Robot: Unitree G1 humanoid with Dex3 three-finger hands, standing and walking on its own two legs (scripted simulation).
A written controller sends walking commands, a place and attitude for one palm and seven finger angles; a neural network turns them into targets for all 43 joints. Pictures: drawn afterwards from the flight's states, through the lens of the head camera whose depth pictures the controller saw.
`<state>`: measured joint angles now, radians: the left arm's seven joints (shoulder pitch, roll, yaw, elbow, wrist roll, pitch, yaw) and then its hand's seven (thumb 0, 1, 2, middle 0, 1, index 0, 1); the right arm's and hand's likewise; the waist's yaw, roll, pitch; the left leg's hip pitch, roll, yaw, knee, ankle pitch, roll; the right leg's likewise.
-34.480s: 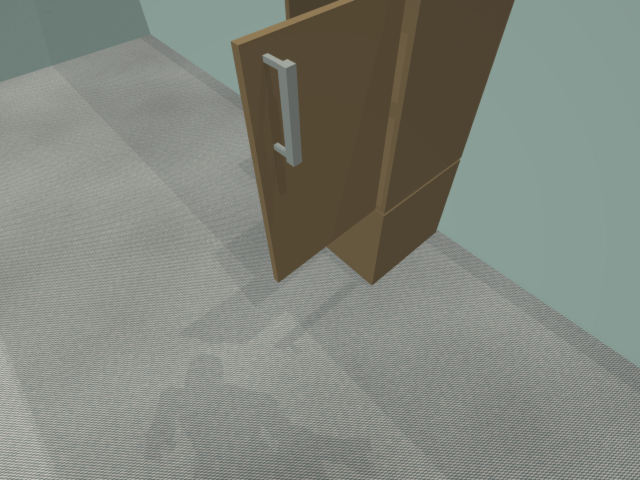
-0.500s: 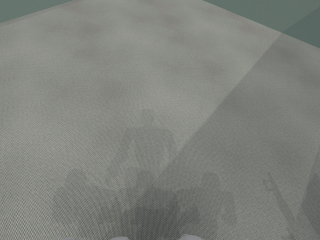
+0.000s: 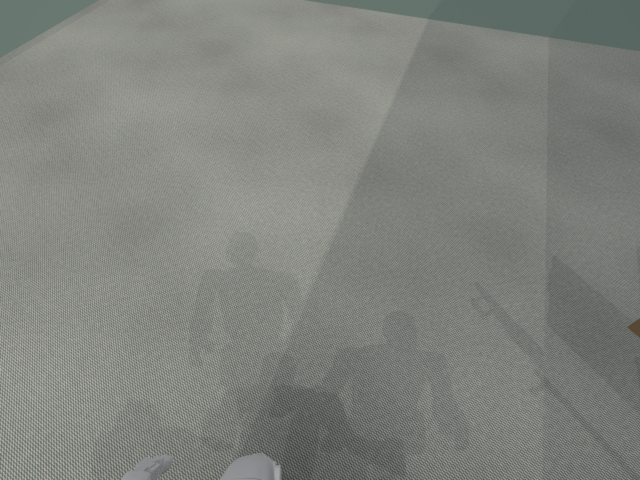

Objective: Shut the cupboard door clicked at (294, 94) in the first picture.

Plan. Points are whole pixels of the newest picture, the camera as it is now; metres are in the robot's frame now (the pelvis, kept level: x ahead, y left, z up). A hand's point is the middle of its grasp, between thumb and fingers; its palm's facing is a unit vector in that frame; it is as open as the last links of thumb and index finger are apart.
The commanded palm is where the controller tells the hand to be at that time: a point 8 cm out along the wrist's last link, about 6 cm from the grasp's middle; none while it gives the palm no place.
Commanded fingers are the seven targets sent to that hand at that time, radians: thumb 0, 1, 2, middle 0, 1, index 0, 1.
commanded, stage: turn to face it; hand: left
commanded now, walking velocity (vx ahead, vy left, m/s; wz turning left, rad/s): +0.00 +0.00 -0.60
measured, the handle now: out of the picture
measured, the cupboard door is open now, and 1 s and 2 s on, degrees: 51 51 51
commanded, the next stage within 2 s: take the last steps up to it in 1.56 s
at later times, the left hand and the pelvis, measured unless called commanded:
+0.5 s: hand (195, 448) +0.18 +0.19 -0.15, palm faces -0.29 -0.93 -0.23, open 7.4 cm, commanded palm none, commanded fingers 0.00 0.90 0.90 -0.20 -0.30 -0.20 -0.30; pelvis +0.02 +0.02 +0.00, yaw -18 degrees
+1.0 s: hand (232, 419) +0.22 +0.15 -0.17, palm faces -0.55 -0.81 -0.20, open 7.4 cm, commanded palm none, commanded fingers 0.00 0.90 0.90 -0.20 -0.30 -0.20 -0.30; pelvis +0.04 +0.02 +0.00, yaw -36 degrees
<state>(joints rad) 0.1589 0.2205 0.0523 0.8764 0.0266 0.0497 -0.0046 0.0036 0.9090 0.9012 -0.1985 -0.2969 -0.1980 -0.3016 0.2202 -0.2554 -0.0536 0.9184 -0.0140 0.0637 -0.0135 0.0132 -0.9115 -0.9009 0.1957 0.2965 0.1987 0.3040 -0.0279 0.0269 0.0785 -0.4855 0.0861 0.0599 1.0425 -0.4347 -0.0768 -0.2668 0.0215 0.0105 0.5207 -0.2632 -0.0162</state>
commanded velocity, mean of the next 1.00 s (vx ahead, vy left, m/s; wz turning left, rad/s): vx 0.00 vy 0.00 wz -0.60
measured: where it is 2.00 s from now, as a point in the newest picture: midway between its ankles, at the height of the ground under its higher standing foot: outside the picture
